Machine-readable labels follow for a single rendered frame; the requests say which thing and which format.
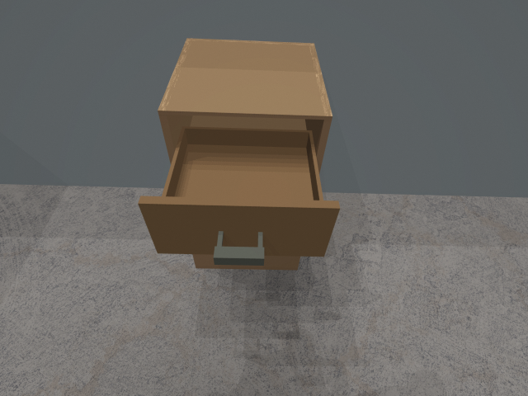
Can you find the cabinet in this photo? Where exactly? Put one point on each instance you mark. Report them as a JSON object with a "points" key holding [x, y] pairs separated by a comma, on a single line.
{"points": [[251, 85]]}

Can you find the handle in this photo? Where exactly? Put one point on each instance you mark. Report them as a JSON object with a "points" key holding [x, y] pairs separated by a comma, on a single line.
{"points": [[243, 256]]}

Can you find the drawer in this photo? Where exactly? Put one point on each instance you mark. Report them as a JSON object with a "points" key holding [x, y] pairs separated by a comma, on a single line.
{"points": [[242, 181]]}

